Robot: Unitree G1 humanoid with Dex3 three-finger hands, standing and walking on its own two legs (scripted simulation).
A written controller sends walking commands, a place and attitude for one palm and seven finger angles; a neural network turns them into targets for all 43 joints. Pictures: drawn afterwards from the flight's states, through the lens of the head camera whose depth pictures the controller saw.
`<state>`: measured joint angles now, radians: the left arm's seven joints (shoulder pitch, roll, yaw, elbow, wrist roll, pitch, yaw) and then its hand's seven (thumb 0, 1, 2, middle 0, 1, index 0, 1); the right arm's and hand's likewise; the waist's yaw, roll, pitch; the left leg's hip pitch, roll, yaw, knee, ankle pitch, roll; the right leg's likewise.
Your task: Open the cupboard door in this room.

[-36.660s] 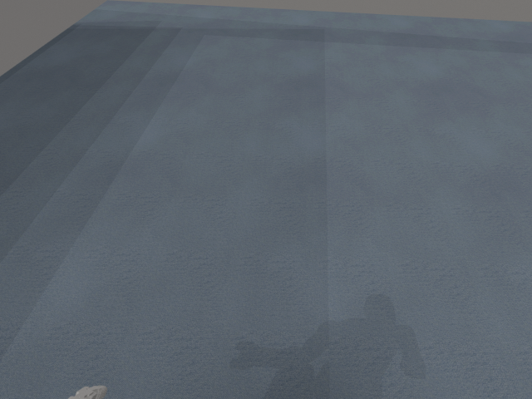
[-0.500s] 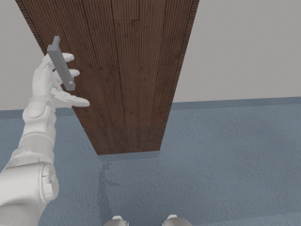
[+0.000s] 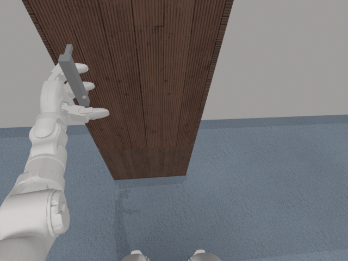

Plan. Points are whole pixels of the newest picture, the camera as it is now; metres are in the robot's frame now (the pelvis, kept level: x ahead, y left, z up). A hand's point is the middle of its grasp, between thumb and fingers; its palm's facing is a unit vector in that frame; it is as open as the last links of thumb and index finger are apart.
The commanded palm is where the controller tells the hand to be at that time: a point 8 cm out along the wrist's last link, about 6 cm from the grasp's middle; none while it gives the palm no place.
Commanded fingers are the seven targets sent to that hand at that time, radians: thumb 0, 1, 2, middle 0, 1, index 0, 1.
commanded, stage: close the thumb around the handle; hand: left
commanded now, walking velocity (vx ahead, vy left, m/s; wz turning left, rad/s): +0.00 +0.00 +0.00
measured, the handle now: (77, 77) +0.52 +0.22 +0.10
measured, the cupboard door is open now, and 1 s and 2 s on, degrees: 1 14 45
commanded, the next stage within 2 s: pull the door open along its arc in 0.48 s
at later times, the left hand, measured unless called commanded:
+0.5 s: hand (84, 96) +0.47 +0.20 +0.09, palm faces +0.05 -1.00 +0.00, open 5.8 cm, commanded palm +0.44 +0.24 +0.10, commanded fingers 0.00 0.90 0.90 -0.40 -1.35 -0.40 -1.35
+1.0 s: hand (88, 123) +0.39 +0.17 +0.09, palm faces +0.00 -1.00 +0.01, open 6.2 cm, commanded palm +0.34 +0.22 +0.10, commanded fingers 0.00 0.90 0.90 -0.40 -1.35 -0.40 -1.35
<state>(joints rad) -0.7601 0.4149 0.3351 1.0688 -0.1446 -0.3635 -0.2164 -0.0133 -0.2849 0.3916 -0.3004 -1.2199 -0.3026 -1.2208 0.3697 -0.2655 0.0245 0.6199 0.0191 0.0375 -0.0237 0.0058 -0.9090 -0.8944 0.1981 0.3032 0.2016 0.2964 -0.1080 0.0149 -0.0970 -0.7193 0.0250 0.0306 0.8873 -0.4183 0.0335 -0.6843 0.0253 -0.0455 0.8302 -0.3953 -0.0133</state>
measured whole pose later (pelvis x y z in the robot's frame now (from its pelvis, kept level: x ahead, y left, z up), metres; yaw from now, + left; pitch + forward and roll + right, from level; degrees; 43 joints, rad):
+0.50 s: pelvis +0.00 +0.00 +0.00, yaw +0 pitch +15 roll -2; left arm -0.78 0.42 0.33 1.08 -0.14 -0.36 -0.21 0.00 0.71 0.81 -0.36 -1.34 -0.37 -1.33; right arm 0.38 -0.26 0.03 0.62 0.02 0.04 -0.02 0.01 -0.91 -0.89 0.20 0.30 0.20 0.30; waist -0.11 0.02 -0.10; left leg -0.73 0.02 0.03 0.89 -0.42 0.04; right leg -0.69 0.02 -0.05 0.83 -0.40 -0.01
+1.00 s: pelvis +0.01 +0.00 +0.01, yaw -2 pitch +11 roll -2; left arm -0.28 0.27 0.24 0.52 -0.23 -0.28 -0.18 0.00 0.70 0.73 -0.34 -1.34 -0.31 -1.32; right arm 0.37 -0.25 0.01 0.55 0.04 0.03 0.00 0.01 -0.91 -0.89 0.20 0.30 0.20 0.30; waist -0.07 0.03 -0.12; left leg -0.59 0.03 0.06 0.81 -0.42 0.04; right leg -0.57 0.03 -0.01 0.77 -0.39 -0.01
